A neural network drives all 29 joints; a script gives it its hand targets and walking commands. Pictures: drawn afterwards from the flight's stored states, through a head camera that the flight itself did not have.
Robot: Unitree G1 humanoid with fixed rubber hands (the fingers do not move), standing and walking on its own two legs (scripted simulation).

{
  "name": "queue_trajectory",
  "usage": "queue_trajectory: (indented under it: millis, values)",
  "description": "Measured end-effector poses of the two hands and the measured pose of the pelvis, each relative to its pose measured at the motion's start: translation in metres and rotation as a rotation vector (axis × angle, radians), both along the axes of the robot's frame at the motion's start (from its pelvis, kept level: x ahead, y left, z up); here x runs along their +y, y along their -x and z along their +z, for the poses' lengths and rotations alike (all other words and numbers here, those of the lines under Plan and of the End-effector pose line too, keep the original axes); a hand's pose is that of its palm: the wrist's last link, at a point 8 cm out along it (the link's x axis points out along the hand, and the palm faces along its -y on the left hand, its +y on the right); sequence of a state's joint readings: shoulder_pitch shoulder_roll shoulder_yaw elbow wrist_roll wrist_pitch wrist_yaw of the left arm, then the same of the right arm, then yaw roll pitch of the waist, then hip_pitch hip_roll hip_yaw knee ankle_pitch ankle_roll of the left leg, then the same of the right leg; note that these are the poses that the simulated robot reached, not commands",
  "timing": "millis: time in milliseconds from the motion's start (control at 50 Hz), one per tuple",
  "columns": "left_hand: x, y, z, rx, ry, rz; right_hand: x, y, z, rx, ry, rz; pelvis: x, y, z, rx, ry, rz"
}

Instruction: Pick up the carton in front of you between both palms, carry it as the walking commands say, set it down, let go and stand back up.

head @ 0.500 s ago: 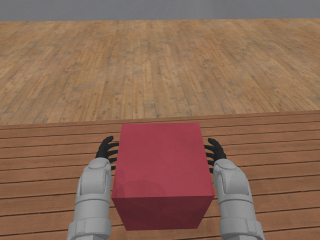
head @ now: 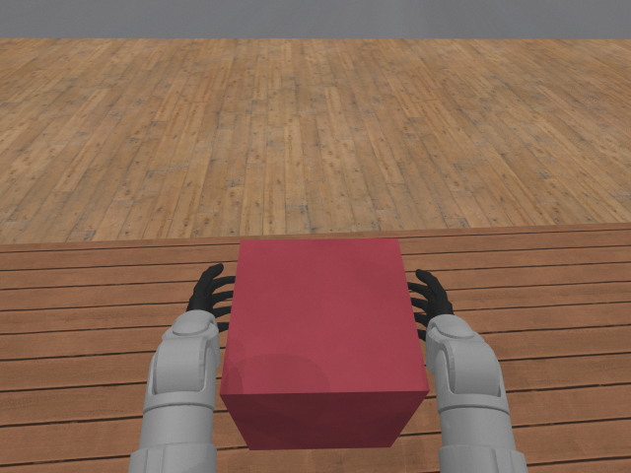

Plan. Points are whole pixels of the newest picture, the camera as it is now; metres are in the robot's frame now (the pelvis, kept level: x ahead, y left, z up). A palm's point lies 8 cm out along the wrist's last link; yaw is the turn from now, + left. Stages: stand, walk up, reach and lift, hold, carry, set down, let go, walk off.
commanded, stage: carry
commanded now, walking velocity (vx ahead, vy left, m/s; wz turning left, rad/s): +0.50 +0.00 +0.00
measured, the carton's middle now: (320, 349) +0.29 +0.00 -0.01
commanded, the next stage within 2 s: none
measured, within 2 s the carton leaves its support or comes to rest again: neither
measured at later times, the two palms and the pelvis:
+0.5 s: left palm (201, 222) +0.44 +0.17 +0.10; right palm (399, 217) +0.46 -0.13 +0.10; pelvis +0.21 +0.01 +0.01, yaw +1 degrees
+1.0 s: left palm (218, 120) +0.77 +0.20 +0.10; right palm (361, 123) +0.75 -0.10 +0.11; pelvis +0.51 +0.05 +0.01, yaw -2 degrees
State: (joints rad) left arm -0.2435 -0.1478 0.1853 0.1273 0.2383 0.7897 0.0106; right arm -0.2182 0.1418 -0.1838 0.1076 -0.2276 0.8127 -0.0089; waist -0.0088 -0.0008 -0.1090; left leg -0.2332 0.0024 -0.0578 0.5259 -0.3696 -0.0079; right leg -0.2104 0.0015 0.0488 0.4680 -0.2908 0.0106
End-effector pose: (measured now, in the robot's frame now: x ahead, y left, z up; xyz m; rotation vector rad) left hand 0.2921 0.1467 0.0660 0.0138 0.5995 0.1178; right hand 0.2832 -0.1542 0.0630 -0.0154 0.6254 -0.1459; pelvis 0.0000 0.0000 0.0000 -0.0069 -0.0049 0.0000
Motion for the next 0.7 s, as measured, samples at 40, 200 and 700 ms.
queue_trajectory:
  millis: [40,200,700]
  values:
    - [0.005,-0.006,0.004,-0.020,0.011,0.011,0.005,-0.008,0.005,-0.021,-0.002,-0.004,0.004,-0.008,-0.003,0.018,-0.005,0.004]
    - [0.012,-0.046,0.022,0.000,0.053,0.030,0.012,-0.044,0.023,-0.003,-0.038,-0.040,0.013,-0.059,0.002,0.083,0.013,-0.039]
    - [0.051,-0.293,0.011,0.054,0.095,0.058,0.052,-0.293,0.016,0.049,-0.045,-0.051,0.050,-0.331,-0.019,0.072,-0.027,-0.031]
